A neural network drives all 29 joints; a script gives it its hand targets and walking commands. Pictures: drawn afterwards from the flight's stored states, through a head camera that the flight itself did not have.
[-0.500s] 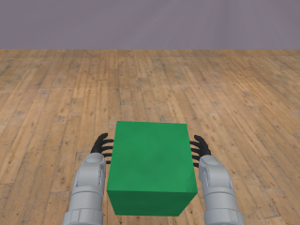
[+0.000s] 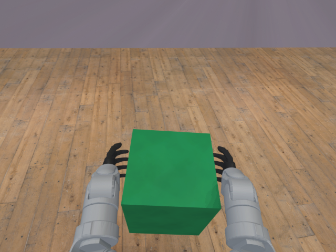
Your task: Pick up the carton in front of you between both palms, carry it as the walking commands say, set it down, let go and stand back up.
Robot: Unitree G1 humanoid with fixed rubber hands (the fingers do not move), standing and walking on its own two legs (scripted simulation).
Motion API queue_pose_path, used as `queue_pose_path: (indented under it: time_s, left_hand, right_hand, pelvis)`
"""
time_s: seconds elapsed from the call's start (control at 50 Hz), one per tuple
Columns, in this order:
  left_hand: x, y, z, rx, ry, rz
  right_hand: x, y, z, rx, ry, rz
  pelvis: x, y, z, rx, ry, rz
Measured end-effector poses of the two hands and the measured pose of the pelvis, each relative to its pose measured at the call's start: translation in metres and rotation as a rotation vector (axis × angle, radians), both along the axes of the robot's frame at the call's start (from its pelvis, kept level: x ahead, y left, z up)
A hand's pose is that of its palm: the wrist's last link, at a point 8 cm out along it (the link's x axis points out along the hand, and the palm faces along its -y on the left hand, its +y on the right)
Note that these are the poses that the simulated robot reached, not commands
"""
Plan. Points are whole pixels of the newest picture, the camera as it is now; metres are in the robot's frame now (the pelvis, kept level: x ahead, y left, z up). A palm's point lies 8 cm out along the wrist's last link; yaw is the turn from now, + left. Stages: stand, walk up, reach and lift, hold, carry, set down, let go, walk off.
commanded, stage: set down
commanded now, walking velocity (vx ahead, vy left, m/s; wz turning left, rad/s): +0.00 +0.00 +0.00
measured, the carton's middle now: (167, 185) +0.31 +0.01 -0.06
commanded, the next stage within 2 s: none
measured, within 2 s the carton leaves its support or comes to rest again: neither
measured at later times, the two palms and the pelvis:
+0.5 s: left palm (114, 189) +0.35 +0.18 -0.18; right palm (202, 193) +0.35 -0.12 -0.17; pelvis -0.03 -0.02 -0.08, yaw +0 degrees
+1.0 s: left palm (115, 193) +0.40 +0.20 -0.31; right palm (189, 195) +0.41 -0.10 -0.30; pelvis -0.06 +0.00 -0.22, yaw -2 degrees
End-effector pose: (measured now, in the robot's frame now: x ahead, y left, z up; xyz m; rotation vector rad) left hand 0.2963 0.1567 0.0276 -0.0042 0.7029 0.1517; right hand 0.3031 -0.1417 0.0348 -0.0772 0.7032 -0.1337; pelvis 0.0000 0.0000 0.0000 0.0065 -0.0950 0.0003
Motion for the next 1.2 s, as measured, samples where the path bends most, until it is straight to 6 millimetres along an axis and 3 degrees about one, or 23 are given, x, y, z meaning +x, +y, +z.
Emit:
queue_pose_path:
  time_s: [0.1,0.18,0.28,0.38,0.46,0.72,1.2]
  left_hand:
    - [0.017,0.002,-0.021,0.011,0.024,0.015]
    - [0.029,0.009,-0.049,0.027,0.033,0.018]
    - [0.038,0.016,-0.101,0.037,0.037,0.019]
    - [0.044,0.019,-0.158,0.026,0.033,0.018]
    - [0.052,0.021,-0.192,0.02,0.008,-0.004]
    - [0.089,0.037,-0.248,-0.016,-0.043,0.019]
    - [0.123,0.05,-0.402,0.022,0.006,0.008]
  right_hand:
    - [0.019,0.004,-0.018,-0.004,0.023,0.002]
    - [0.036,0.011,-0.045,-0.014,0.031,0.021]
    - [0.048,0.018,-0.097,-0.011,0.033,0.033]
    - [0.047,0.021,-0.154,0.004,0.029,0.005]
    - [0.047,0.023,-0.188,0.03,0.004,-0.037]
    - [0.082,0.038,-0.247,0.059,-0.048,-0.062]
    - [0.123,0.051,-0.4,0.044,-0.001,-0.028]
  pelvis:
    - [-0.003,-0.012,-0.006,-0.002,0.057,0.01]
    - [-0.008,-0.022,-0.013,-0.01,0.151,0.026]
    - [-0.015,-0.03,-0.026,-0.027,0.312,0.042]
    - [-0.022,-0.031,-0.046,-0.04,0.489,0.034]
    - [-0.028,-0.028,-0.066,-0.044,0.612,0.022]
    - [-0.054,-0.01,-0.144,-0.062,0.763,0.01]
    - [-0.069,-0.007,-0.262,-0.095,0.91,-0.01]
